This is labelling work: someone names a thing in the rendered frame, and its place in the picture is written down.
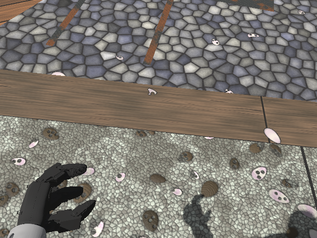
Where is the left robot hand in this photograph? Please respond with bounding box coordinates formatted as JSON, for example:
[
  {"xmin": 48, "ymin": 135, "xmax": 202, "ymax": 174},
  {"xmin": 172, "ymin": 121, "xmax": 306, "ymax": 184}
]
[{"xmin": 17, "ymin": 163, "xmax": 96, "ymax": 233}]

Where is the left robot forearm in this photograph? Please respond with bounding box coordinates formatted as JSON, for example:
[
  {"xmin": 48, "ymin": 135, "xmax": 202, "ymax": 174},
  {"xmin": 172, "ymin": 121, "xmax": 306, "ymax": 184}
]
[{"xmin": 7, "ymin": 223, "xmax": 47, "ymax": 238}]

